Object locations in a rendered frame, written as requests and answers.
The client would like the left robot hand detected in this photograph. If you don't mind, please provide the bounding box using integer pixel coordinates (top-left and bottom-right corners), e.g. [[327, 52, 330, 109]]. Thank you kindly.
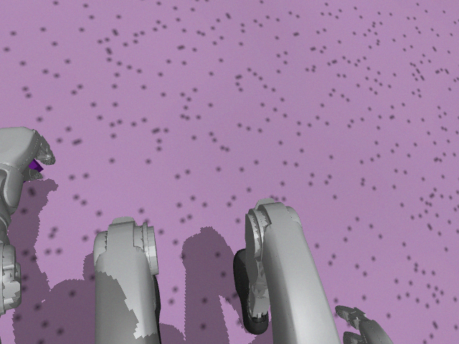
[[0, 127, 55, 181]]

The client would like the right robot foot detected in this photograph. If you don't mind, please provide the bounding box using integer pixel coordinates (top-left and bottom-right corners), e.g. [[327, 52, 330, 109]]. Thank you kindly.
[[233, 249, 269, 335]]

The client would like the left robot arm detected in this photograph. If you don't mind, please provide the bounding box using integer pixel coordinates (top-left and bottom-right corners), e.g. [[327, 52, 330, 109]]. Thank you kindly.
[[0, 164, 24, 344]]

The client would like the right robot hand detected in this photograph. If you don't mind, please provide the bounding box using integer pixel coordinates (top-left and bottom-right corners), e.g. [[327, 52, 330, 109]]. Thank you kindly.
[[335, 305, 394, 344]]

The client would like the small box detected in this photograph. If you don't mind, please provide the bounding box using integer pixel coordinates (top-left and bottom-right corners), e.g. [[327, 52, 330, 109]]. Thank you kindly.
[[24, 159, 44, 182]]

